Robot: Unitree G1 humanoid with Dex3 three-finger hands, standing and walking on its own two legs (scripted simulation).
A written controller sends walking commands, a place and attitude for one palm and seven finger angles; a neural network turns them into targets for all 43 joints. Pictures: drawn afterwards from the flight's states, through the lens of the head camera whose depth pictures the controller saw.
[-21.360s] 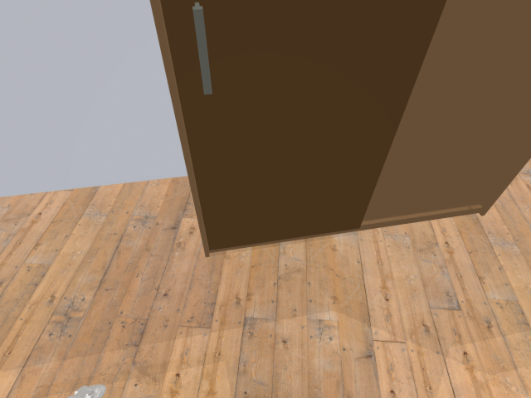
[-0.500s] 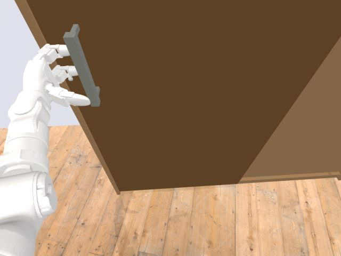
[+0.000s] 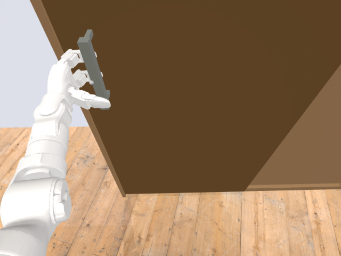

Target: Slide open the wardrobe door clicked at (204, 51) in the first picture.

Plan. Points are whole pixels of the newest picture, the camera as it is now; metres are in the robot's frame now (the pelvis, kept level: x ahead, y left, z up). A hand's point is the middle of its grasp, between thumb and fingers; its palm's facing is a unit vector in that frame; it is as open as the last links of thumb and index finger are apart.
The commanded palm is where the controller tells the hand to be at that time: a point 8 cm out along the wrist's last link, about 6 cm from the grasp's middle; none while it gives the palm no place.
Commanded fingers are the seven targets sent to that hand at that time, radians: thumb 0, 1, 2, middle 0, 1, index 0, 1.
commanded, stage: slide the fingers in behind the handle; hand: left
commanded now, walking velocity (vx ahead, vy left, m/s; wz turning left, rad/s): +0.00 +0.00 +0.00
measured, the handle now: (98, 73) +0.50 +0.19 +0.16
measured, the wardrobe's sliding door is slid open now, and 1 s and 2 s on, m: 0.00 0.00 0.00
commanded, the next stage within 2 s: grip the handle and tug to test in 0.94 s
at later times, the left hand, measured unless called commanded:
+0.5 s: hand (105, 82) +0.46 +0.16 +0.17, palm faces +0.05 -1.00 +0.01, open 14.0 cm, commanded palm +0.43 +0.21 +0.16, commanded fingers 0.00 -0.50 0.30 -0.30 -1.20 -0.30 -1.20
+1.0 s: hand (104, 83) +0.46 +0.16 +0.16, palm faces +0.04 -1.00 +0.00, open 13.9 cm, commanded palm +0.43 +0.21 +0.16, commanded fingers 0.00 -0.50 0.30 -0.30 -1.20 -0.30 -1.20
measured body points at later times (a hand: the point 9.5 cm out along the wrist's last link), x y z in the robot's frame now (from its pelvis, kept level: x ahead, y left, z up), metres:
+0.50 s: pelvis -0.01 -0.01 +0.00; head +0.03 -0.02 +0.45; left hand +0.45 +0.21 +0.17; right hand +0.06 -0.27 -0.12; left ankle -0.03 +0.08 -0.73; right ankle +0.01 -0.10 -0.73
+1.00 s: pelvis -0.01 -0.02 +0.00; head +0.03 -0.02 +0.45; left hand +0.45 +0.22 +0.17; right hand +0.05 -0.28 -0.12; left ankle -0.03 +0.08 -0.73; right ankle +0.01 -0.10 -0.73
